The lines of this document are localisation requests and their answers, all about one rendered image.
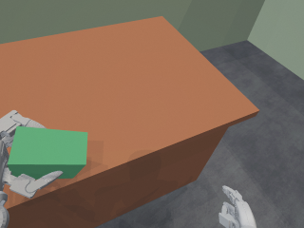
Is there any robot left forearm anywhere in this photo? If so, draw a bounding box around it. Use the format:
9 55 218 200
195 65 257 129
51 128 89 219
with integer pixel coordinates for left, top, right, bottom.
0 191 10 228

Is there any table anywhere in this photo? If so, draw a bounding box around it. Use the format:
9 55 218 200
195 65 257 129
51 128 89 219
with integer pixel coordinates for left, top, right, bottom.
0 16 259 228

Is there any sponge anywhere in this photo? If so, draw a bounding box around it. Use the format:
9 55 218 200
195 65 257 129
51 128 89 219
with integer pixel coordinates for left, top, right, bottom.
8 126 88 180

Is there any left robot hand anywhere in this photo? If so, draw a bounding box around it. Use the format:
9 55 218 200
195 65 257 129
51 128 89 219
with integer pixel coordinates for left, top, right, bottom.
0 110 63 199

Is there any right robot hand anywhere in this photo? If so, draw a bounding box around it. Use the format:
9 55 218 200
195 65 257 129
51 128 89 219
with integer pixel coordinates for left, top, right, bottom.
218 185 257 228

